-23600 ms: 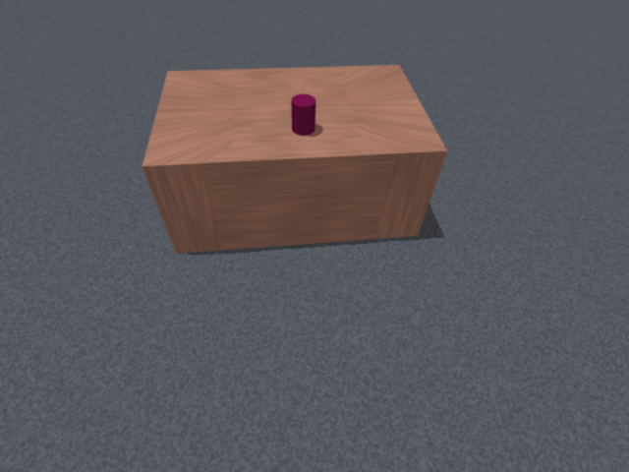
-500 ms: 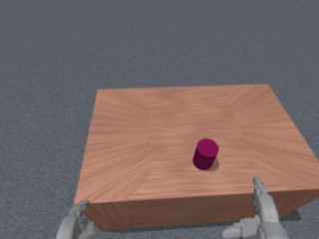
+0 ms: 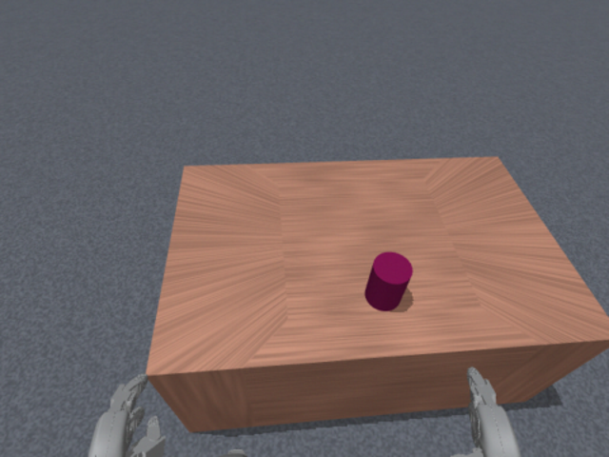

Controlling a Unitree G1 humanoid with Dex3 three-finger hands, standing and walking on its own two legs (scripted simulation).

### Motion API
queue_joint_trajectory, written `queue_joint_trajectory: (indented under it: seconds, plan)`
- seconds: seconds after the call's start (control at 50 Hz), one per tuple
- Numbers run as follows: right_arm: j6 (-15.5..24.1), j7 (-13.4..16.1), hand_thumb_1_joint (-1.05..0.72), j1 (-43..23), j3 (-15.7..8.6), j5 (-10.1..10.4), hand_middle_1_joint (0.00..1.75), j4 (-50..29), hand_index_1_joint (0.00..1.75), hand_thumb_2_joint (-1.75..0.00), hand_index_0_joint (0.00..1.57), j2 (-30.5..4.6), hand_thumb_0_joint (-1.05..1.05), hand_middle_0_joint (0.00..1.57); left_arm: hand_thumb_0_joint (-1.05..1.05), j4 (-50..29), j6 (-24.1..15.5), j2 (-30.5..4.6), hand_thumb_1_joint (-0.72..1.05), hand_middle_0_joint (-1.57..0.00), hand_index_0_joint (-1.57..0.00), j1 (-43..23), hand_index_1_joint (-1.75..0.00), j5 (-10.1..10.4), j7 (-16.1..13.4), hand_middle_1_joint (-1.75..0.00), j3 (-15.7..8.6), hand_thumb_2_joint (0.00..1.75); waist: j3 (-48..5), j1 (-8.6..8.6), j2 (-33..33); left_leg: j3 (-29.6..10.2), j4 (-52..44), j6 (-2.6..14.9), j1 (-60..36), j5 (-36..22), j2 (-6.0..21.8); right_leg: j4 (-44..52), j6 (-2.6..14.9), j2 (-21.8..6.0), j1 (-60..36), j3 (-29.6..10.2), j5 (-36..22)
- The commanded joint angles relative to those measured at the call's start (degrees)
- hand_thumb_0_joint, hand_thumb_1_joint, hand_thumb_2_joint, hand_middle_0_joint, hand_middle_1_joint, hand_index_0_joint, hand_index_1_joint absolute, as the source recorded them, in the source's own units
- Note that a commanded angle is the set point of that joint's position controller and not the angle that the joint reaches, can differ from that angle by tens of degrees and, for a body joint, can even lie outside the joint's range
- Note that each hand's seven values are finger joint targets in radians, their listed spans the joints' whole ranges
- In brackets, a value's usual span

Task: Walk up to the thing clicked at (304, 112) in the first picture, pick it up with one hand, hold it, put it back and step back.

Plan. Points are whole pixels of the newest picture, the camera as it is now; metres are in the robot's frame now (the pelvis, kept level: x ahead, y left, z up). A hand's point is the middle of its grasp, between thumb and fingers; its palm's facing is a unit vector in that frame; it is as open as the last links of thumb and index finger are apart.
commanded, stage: home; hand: right
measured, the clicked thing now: (387, 282) +0.52 -0.19 -0.22
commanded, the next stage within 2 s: stand in 1.58 s
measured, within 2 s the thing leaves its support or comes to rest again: neither
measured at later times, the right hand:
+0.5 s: hand out of the picture +0.10 -0.27 -0.10, palm faces +0.02 +0.91 -0.41, open 17.5 cm
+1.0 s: hand out of the picture +0.09 -0.25 -0.10, palm faces +0.04 +0.92 -0.40, open 17.3 cm
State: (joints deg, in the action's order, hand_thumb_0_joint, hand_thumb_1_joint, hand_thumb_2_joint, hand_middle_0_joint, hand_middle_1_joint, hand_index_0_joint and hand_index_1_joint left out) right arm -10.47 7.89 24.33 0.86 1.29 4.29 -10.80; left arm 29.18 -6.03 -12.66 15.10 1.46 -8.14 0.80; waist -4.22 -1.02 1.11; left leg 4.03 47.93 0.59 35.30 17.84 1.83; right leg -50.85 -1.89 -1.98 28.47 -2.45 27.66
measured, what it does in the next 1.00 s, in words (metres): stands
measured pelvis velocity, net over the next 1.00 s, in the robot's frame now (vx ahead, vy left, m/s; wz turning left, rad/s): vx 0.02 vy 0.00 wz -0.03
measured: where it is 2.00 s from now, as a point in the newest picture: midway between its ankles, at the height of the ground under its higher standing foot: outside the picture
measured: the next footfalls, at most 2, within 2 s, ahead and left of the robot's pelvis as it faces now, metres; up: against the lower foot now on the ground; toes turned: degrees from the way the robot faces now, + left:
none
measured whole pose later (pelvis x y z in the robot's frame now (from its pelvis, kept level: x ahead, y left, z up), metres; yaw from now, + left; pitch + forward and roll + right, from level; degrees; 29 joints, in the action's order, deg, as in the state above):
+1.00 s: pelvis +0.02 +0.00 +0.05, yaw -2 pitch -4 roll -1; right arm 0.0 1.4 7.9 -0.1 -0.8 63.6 -18.0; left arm 62.0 1.1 -19.8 10.4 -1.4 -0.6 -0.3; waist 2.3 0.0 3.2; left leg 5.5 23.5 0.3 10.4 9.4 2.7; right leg -20.4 -2.1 -0.9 2.1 -3.3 14.6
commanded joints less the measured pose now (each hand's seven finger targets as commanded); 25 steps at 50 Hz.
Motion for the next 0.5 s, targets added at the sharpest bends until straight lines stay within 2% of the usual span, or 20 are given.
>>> queue_joint_trajectory:
  seconds: [0.0,0.02,0.04,0.06,0.08,0.12,0.16,0.18,0.24,0.26,0.34,0.4,0.44,0.48]
  plan:
    - [3.15,0.25,0.55,-1.42,-5.04,-0.66,0.05,-10.30,0.05,-0.05,0.05,-7.97,0.00,0.05,0.00,-9.36,-3.98,-5.88,0.90,-0.20,-0.20,-5.58,-0.30,-0.59,-0.59,-0.30,-1.89,0.90,-2.93,0.66,-2.55,-2.00,-10.99,-1.33,-11.47,9.25,-0.09,10.06,3.00,2.69,8.65,3.17,2.08]
    - [6.99,-2.86,0.59,-8.40,-6.79,-6.35,0.04,9.80,0.04,-0.03,0.05,-17.09,0.00,0.05,0.00,2.08,0.26,-13.08,0.90,-0.20,-0.20,-4.68,-0.30,-8.51,2.14,-0.30,-3.10,0.90,-0.60,1.91,0.69,-6.13,-12.35,0.78,-16.23,11.11,2.08,13.70,3.35,-0.70,2.40,-2.23,-0.96]
    - [8.62,-4.22,0.61,-6.66,-6.92,-7.30,0.04,13.51,0.04,-0.02,0.05,-16.52,0.00,0.05,0.00,2.77,1.72,-14.36,0.90,-0.20,-0.20,-4.31,-0.30,-8.60,3.42,-0.30,-4.67,0.90,-2.07,1.80,2.98,-6.67,-11.23,1.87,-18.12,9.03,2.87,14.69,3.33,-0.53,2.01,-3.39,-1.77]
    - [9.64,-5.08,0.61,-7.44,-6.86,-7.26,0.04,15.13,0.04,-0.01,0.04,-16.38,0.00,0.04,0.00,3.18,2.33,-14.30,0.90,-0.20,-0.20,-4.85,-0.30,-8.14,4.05,-0.30,-4.63,0.90,-2.00,1.41,3.64,-6.65,-10.81,2.18,-18.56,5.79,3.07,14.68,4.09,-0.43,2.13,-3.59,-2.42]
    - [10.38,-5.86,0.54,-8.12,-6.45,-6.81,0.05,16.13,0.05,-0.06,0.05,-16.47,0.00,0.05,0.00,3.22,2.87,-13.65,0.90,-0.20,-0.20,-4.20,-0.30,-7.56,4.47,-0.30,-4.43,0.90,-2.09,0.37,1.62,-6.70,-12.95,2.41,-16.11,7.26,3.08,13.98,4.41,-0.07,0.05,-2.18,-1.21]
    - [11.01,-6.81,0.53,-9.42,-6.00,-5.30,0.06,19.66,0.06,-0.07,0.05,-16.62,0.00,0.05,0.00,4.11,3.45,-13.68,0.90,-0.20,-0.20,-5.04,-0.30,-5.82,5.69,-0.30,-4.02,0.90,0.48,-0.13,0.31,-6.36,-15.01,2.26,-14.42,8.50,3.33,15.51,4.20,-0.20,-1.68,-2.18,-1.08]
    - [11.43,-7.19,0.57,-10.54,-5.63,-4.30,0.05,23.44,0.05,-0.04,0.05,-16.33,0.00,0.05,0.00,5.80,3.87,-14.26,0.90,-0.20,-0.20,-4.18,-0.30,-5.16,6.38,-0.30,-4.08,0.90,1.54,0.57,-1.26,-7.33,-15.86,1.86,-15.67,7.12,4.00,17.11,4.14,-0.38,-2.25,-2.92,-2.94]
    - [11.67,-7.22,0.57,-11.04,-5.42,-4.09,0.05,25.71,0.05,-0.04,0.05,-16.31,0.00,0.05,0.00,7.34,4.02,-14.27,0.90,-0.20,-0.20,-4.03,-0.30,-4.94,6.53,-0.30,-4.03,0.90,2.09,0.77,0.01,-6.86,-15.58,1.71,-15.72,5.59,3.94,18.05,4.18,-0.73,-3.38,-3.59,-3.53]
    - [12.54,-6.98,0.55,-11.91,-4.97,-3.91,0.05,31.12,0.05,-0.05,0.05,-16.31,0.00,0.05,0.00,10.37,4.31,-14.21,0.90,-0.20,-0.20,-4.01,-0.30,-4.59,6.61,-0.30,-4.02,0.90,1.25,0.92,1.67,-5.72,-14.62,1.78,-19.23,-4.21,3.68,19.73,3.83,-1.31,-6.05,-4.49,-11.79]
    - [12.63,-6.83,0.57,-11.22,-4.87,-3.86,0.05,32.91,0.05,-0.04,0.05,-16.81,0.00,0.05,0.00,11.10,4.48,-14.11,0.90,-0.20,-0.20,-4.67,-0.30,-4.38,6.63,-0.30,-4.04,0.90,1.70,1.34,1.21,-5.56,-15.48,1.75,-19.46,-5.57,3.92,20.28,3.81,-1.29,-7.04,-4.51,-12.27]
    - [12.47,-6.30,0.58,-11.67,-4.64,-3.46,0.05,38.71,0.05,-0.04,0.05,-17.43,0.00,0.05,0.00,15.23,5.07,-15.28,0.90,-0.20,-0.20,-2.74,-0.30,-3.77,6.35,-0.30,-4.20,0.90,0.55,1.10,1.52,-4.61,-14.54,1.83,-23.71,-16.21,4.17,22.50,3.41,-1.94,-11.12,-4.94,-24.20]
    - [12.48,-5.87,0.56,-11.06,-4.19,-3.23,0.05,42.57,0.05,-0.05,0.05,-18.13,0.00,0.05,0.00,17.48,5.72,-15.22,0.90,-0.20,-0.20,-3.10,-0.30,-3.34,6.22,-0.30,-4.05,0.90,-0.60,1.44,-1.04,-4.28,-16.83,1.49,-26.24,-20.29,4.91,23.12,3.06,-1.70,-14.07,-4.60,-26.54]
    - [12.42,-5.64,0.56,-12.12,-3.91,-3.20,0.05,44.77,0.05,-0.05,0.05,-18.71,0.00,0.05,0.00,19.26,6.02,-15.25,0.90,-0.20,-0.20,-2.58,-0.30,-3.13,6.17,-0.30,-4.01,0.90,0.21,0.84,-1.84,-4.69,-18.53,1.36,-26.67,-21.17,5.53,24.44,2.86,-1.79,-15.90,-4.44,-26.37]
    - [12.28,-5.38,0.55,-12.76,-3.71,-3.00,0.05,46.54,0.05,-0.05,0.05,-18.95,0.00,0.05,0.00,20.83,6.44,-15.76,0.90,-0.20,-0.20,-2.65,-0.30,-3.23,6.18,-0.30,-3.88,0.90,1.29,0.89,-1.51,-4.48,-20.40,0.98,-27.37,-19.58,5.73,26.25,2.75,-1.63,-16.06,-4.40,-24.63]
